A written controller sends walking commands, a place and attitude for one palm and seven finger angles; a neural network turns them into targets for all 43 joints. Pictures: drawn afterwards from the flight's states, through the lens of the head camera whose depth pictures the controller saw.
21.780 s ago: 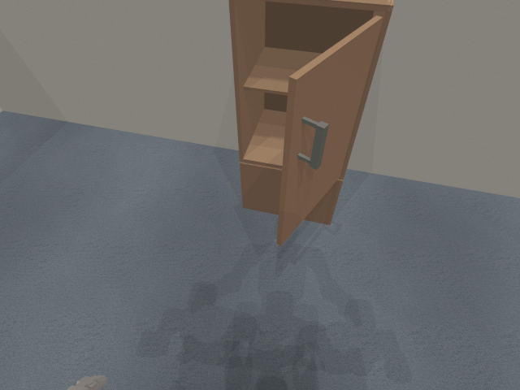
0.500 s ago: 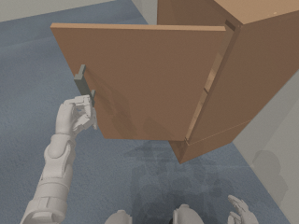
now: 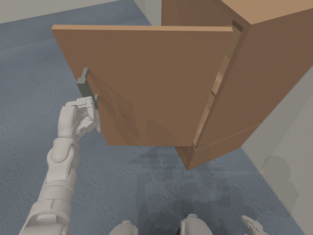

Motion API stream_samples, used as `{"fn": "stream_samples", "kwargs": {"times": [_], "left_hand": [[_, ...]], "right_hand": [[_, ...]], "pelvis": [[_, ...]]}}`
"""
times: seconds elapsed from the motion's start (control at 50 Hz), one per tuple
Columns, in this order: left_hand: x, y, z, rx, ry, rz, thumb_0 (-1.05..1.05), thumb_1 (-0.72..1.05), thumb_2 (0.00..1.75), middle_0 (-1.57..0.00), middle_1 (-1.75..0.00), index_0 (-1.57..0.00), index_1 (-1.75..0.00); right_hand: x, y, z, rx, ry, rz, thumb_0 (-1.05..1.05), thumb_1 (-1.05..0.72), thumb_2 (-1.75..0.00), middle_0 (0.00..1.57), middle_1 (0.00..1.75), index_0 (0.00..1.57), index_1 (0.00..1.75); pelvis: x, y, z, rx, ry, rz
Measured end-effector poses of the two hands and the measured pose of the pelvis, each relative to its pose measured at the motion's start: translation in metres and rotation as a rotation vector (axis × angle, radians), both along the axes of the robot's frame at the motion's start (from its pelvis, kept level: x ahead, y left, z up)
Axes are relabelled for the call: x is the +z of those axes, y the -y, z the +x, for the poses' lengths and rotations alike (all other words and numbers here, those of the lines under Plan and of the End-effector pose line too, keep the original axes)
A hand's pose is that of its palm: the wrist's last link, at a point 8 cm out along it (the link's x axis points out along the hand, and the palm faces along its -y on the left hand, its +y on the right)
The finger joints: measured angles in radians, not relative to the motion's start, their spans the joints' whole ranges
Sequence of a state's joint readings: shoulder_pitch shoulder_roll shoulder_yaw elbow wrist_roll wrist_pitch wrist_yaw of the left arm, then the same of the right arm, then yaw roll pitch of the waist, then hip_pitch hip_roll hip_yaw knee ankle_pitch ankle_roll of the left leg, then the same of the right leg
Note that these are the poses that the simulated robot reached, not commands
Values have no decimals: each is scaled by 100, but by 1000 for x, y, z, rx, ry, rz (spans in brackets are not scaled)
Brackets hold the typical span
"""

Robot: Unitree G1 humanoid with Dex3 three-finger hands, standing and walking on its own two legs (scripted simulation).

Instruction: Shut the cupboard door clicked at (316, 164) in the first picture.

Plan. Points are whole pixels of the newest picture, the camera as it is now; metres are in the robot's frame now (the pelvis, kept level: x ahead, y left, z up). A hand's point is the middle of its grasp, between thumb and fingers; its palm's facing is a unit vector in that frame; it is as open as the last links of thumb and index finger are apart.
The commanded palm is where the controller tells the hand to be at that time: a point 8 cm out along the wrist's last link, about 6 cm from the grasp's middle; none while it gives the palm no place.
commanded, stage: push the door shut along its arc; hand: left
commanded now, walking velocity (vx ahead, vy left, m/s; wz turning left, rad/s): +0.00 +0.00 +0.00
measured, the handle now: (90, 91) +0.48 +0.20 +0.06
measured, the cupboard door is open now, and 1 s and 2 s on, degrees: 66 53 36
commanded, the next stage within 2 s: pull the fist back off the door in 1.96 s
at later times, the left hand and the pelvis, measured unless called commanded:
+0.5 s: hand (100, 103) +0.44 +0.16 +0.06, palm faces -0.10 -0.99 -0.02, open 3.1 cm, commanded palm +0.43 +0.21 +0.06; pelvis -0.01 +0.00 -0.01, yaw +0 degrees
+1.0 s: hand (119, 85) +0.51 +0.12 +0.05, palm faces -0.25 -0.97 -0.02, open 3.1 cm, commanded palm +0.50 +0.18 +0.06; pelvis -0.01 +0.01 -0.02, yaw -1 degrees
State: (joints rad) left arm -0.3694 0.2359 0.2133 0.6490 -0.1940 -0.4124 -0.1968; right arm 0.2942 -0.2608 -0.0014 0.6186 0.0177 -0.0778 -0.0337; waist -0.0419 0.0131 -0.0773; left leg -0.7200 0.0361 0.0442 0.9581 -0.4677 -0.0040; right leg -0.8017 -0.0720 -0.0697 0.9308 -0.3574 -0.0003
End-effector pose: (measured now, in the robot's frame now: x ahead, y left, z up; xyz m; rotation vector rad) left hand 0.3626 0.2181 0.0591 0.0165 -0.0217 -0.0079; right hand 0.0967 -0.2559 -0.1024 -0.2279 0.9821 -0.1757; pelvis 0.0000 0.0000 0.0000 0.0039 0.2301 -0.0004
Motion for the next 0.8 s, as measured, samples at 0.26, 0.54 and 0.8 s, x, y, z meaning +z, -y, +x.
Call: {"fn": "stream_samples", "kwargs": {"times": [0.26, 0.54, 0.8], "left_hand": [[0, 5, 19, -37, -14, 16, 2, 90, 90, -131, -150, -131, -150], [3, 2, 65, -100, -31, 10, 2, 90, 90, -131, -150, -131, -150], [-2, 22, 106, -202, -55, 20, 2, 90, 90, -130, -150, -131, -150]], "right_hand": [[-2, -8, 7, 21, 31, 0, 1, -91, -90, 21, 30, 20, 30], [-17, 4, -40, -26, -112, -30, 1, -91, -90, 21, 30, 21, 30], [-21, 10, -86, -95, -231, -53, 1, -91, -90, 21, 30, 20, 30]], "pelvis": [[-4, -3, -7, 5, -6, -1], [-14, -3, -11, 10, -58, -7], [-22, -7, -13, 2, -115, -18]]}}
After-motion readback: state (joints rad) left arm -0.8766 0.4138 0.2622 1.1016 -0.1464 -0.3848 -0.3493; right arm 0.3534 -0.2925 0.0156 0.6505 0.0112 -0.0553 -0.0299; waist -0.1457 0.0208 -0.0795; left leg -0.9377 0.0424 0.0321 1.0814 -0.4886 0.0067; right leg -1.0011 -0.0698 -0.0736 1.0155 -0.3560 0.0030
